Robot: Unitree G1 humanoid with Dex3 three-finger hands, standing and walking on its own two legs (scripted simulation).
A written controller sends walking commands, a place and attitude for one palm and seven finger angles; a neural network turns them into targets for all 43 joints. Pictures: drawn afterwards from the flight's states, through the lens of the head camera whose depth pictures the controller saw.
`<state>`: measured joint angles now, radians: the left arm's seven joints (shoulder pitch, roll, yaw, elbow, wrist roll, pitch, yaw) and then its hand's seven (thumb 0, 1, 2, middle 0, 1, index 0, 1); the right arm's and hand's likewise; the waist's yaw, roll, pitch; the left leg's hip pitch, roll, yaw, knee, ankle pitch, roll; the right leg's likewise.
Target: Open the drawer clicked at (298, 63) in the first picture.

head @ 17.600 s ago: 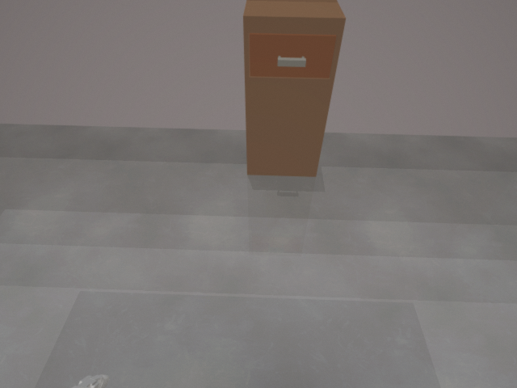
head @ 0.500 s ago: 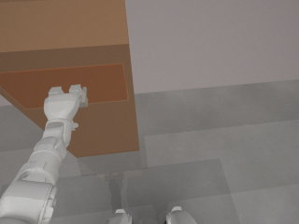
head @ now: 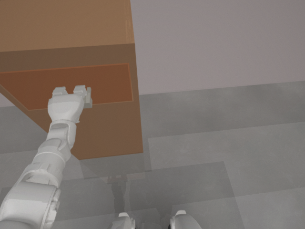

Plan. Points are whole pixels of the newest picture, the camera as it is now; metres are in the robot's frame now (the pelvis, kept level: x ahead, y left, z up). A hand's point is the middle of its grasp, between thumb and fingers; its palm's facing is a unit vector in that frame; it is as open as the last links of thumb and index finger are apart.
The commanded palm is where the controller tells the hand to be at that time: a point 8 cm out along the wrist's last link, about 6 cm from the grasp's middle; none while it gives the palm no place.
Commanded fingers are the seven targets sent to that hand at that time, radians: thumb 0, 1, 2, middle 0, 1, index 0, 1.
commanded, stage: pull the drawer open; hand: left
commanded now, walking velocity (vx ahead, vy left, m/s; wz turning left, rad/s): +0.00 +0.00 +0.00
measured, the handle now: (71, 97) +0.49 +0.24 -0.01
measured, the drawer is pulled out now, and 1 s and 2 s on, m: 0.00 0.06 0.29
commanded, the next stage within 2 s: none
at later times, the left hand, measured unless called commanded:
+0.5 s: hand (73, 128) +0.40 +0.22 -0.03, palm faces -0.05 -0.06 -1.00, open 6.3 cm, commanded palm +0.38 +0.22 +0.02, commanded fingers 0.00 0.90 0.90 -0.40 -1.35 -0.40 -1.35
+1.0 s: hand (72, 133) +0.38 +0.22 -0.03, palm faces -0.08 -0.05 -1.00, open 6.3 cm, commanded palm +0.33 +0.22 +0.02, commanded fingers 0.00 0.90 0.90 -0.40 -1.35 -0.40 -1.35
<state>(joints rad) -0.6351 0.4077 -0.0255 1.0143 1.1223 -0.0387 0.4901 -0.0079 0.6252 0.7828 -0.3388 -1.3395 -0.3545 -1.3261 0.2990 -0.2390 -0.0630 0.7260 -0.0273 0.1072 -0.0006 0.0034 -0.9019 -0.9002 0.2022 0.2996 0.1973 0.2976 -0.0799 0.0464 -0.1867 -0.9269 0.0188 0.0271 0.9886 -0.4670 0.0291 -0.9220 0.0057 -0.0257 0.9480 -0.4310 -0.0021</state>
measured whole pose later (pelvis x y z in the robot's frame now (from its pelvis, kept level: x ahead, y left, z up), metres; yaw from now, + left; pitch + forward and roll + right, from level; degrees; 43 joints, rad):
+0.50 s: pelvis +0.03 +0.01 +0.02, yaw -2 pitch +21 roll -2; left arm -0.24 0.35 -0.04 0.63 1.09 0.02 0.49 0.01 0.66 0.75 -0.27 -1.35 -0.34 -1.30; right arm 0.27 -0.23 -0.07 0.67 -0.02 0.12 0.02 0.01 -0.90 -0.90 0.20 0.30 0.20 0.30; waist -0.05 0.05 -0.19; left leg -0.76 0.03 0.06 0.88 -0.48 0.03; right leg -0.77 0.02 0.01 0.84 -0.43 0.00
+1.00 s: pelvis +0.02 -0.01 +0.02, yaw -1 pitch +20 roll -1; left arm -0.23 0.35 -0.02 0.64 1.08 0.03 0.45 0.01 0.65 0.74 -0.27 -1.34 -0.35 -1.30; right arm 0.27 -0.22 -0.06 0.65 -0.02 0.12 0.00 0.01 -0.90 -0.90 0.20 0.30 0.20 0.30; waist -0.05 0.05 -0.19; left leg -0.76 0.03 0.05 0.89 -0.47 0.02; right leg -0.78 0.02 0.00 0.87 -0.43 -0.01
